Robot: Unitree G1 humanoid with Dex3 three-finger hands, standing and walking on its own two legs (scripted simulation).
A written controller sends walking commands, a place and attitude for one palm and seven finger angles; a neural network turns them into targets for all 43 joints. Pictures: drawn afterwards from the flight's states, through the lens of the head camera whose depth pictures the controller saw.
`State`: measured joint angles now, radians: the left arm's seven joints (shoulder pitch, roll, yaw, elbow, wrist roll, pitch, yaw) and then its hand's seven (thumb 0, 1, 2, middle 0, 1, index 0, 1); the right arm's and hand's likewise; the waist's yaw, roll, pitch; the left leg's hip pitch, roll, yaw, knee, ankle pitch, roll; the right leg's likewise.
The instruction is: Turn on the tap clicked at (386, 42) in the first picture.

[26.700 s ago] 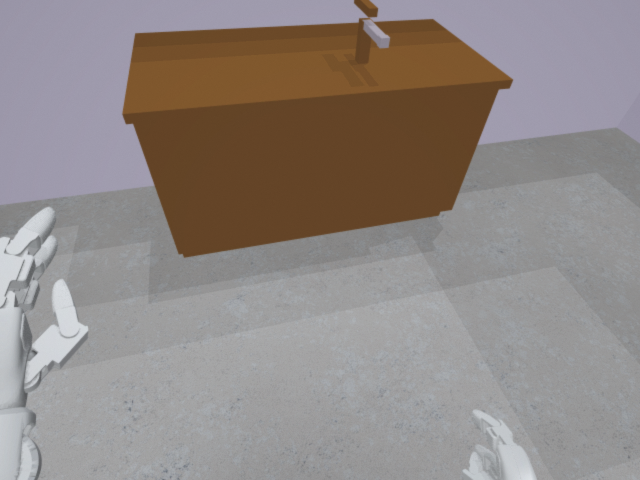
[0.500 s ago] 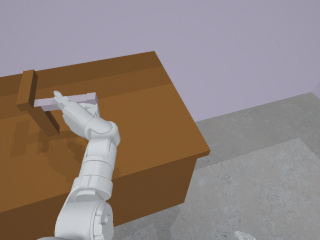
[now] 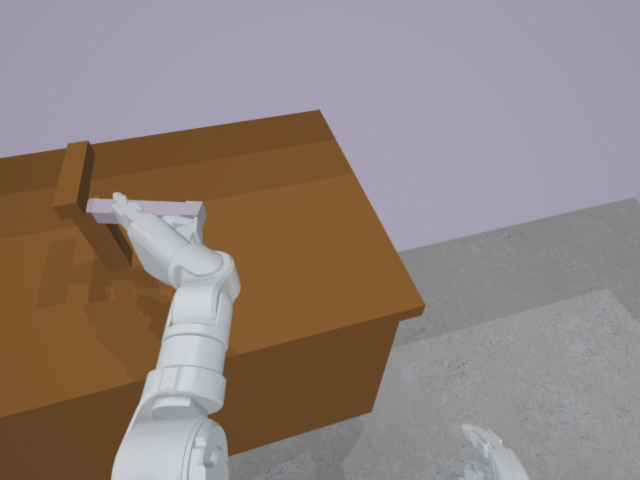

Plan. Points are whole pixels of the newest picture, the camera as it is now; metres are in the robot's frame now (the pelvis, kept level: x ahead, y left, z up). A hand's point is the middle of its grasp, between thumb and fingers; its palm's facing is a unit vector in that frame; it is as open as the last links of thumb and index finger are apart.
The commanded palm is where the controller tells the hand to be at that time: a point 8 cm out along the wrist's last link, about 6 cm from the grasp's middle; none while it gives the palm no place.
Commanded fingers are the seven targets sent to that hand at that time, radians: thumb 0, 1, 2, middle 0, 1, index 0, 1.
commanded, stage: lift the hand up off the lever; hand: left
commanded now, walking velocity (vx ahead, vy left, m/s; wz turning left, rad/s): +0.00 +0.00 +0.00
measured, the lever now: (193, 215) +0.45 +0.20 +0.08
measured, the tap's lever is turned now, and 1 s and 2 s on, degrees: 70 71 71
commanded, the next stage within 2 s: draw the hand back beside the body in 0.82 s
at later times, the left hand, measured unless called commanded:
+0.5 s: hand (203, 193) +0.41 +0.16 +0.16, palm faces +0.76 -0.64 -0.10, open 7.8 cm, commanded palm +0.36 +0.19 +0.16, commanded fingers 0.00 0.90 0.90 -0.15 -0.15 -0.15 -0.15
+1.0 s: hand (200, 196) +0.40 +0.16 +0.17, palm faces +0.66 -0.75 -0.09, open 7.8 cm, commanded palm +0.33 +0.20 +0.17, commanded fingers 0.00 0.90 0.90 -0.16 -0.17 -0.16 -0.17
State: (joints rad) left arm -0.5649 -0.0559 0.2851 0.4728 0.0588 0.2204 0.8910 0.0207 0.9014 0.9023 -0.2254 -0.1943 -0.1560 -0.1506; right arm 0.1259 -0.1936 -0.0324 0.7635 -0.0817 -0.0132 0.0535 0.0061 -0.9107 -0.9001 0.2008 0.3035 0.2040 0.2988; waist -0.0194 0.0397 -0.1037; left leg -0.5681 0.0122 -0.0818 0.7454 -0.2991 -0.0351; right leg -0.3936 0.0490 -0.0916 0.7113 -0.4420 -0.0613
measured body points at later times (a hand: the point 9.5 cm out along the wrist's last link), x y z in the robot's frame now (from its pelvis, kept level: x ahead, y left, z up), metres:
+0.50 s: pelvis -0.01 +0.00 +0.01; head -0.01 -0.02 +0.46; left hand +0.37 +0.19 +0.17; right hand +0.14 -0.24 -0.11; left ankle +0.04 +0.14 -0.71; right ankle -0.05 -0.08 -0.71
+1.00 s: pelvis +0.01 +0.00 +0.02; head +0.00 -0.02 +0.47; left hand +0.36 +0.20 +0.17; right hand +0.19 -0.23 -0.09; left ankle +0.04 +0.14 -0.71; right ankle -0.05 -0.08 -0.71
